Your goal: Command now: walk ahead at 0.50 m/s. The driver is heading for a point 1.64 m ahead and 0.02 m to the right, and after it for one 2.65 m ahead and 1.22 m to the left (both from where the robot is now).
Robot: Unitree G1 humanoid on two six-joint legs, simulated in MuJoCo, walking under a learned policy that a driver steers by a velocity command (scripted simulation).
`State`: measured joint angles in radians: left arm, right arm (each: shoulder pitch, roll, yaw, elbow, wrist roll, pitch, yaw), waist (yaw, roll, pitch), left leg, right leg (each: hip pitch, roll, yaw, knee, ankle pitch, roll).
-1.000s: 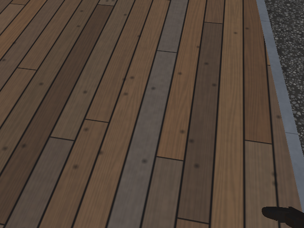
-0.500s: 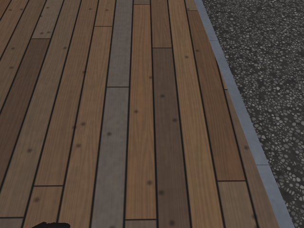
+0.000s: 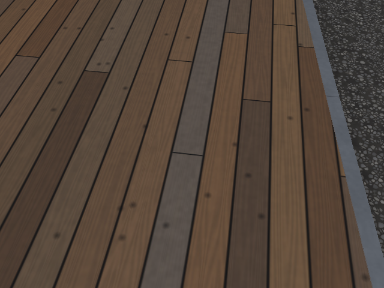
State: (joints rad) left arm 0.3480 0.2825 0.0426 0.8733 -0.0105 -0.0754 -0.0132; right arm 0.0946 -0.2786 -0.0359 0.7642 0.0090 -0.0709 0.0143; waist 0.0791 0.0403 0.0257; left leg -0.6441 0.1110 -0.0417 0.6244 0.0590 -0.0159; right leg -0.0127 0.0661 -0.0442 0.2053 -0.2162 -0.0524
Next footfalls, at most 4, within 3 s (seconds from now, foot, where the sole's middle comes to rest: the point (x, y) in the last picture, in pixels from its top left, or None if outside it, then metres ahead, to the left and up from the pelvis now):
0.14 left None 0.26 0.15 -0.78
0.66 right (243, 266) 0.56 -0.09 -0.78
1.20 left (182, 189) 0.86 0.15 -0.78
1.76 right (240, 134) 1.18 -0.09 -0.78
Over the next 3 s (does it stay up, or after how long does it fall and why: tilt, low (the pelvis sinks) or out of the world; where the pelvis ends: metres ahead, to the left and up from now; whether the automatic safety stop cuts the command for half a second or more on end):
stays up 1.58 0.03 -0.01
